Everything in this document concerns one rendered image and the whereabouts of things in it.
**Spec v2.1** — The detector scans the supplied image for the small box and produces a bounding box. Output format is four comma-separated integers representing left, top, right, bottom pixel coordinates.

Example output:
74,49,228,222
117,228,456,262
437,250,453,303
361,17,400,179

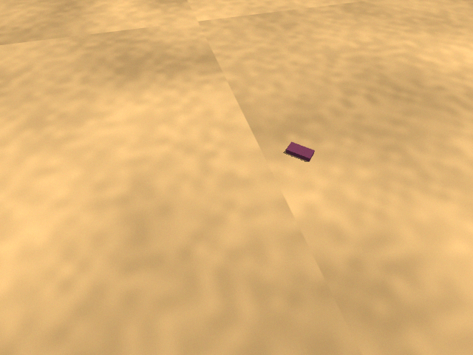
286,142,315,162

